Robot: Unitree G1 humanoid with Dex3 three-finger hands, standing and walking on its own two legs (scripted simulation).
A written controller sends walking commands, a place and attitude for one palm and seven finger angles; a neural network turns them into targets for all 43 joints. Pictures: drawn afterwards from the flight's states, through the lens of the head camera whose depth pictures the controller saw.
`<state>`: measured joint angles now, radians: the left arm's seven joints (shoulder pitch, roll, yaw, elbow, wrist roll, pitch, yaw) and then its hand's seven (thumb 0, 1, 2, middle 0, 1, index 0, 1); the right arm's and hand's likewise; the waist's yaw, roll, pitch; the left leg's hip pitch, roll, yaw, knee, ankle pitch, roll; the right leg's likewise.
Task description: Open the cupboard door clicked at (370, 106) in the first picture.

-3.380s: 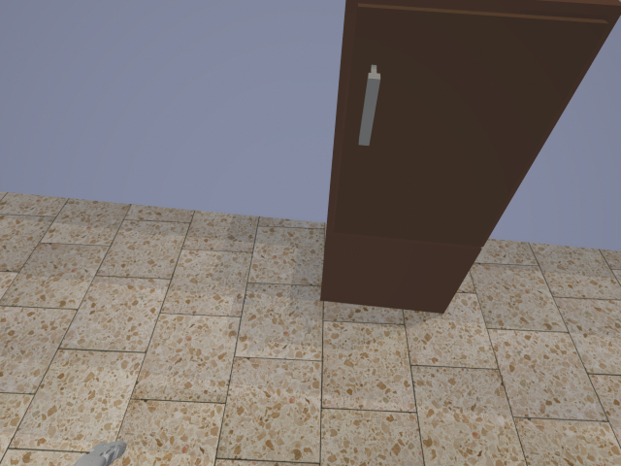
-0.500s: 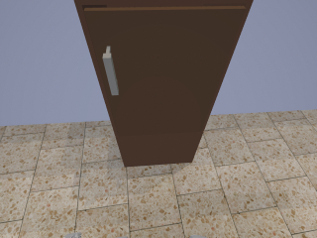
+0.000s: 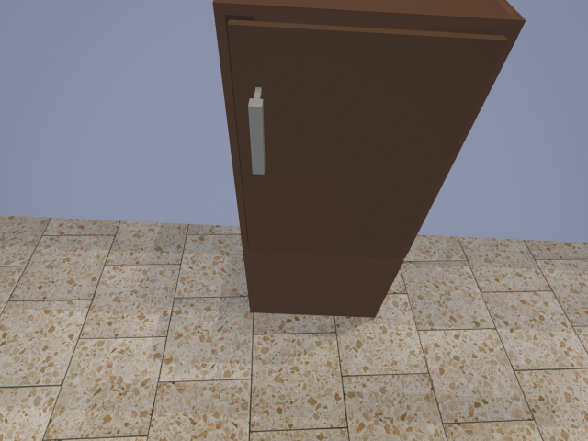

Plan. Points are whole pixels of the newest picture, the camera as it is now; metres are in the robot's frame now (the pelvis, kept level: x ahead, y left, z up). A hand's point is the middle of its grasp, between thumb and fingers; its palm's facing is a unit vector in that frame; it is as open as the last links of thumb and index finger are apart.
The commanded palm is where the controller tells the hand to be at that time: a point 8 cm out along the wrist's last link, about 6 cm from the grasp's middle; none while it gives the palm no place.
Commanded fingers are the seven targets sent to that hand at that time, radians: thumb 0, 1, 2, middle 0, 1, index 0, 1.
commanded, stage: come to a stop and stand still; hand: left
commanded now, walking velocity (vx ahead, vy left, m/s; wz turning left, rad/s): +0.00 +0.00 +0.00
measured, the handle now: (258, 132) +0.59 +0.13 +0.08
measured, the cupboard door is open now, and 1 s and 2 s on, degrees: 0 0 0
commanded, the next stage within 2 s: look again from close up in 0.60 s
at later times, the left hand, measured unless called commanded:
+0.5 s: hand out of the picture +0.02 +0.21 -0.17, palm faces -0.02 -0.98 -0.17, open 7.3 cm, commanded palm none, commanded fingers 0.00 0.90 0.90 -0.20 -0.30 -0.20 -0.30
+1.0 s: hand out of the picture -0.02 +0.21 -0.17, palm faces +0.01 -0.98 -0.20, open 7.4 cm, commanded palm none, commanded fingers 0.00 0.90 0.90 -0.20 -0.30 -0.20 -0.30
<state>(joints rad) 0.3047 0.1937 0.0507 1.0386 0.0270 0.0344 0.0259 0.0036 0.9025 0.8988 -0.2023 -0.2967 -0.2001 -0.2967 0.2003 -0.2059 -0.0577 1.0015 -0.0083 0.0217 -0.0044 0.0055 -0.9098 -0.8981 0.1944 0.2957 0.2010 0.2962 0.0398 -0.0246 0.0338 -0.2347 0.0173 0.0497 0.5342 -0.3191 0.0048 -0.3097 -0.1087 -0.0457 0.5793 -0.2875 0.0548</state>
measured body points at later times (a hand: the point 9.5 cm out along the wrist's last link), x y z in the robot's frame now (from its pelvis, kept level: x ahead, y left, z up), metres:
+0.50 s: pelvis +0.00 +0.04 +0.01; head +0.01 +0.05 +0.46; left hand +0.02 +0.26 -0.15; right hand -0.01 -0.19 -0.14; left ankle -0.02 +0.11 -0.73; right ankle -0.01 -0.10 -0.73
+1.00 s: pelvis -0.02 +0.04 +0.00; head -0.03 +0.04 +0.45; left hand -0.02 +0.26 -0.15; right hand -0.01 -0.18 -0.16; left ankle -0.02 +0.11 -0.73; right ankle -0.01 -0.10 -0.73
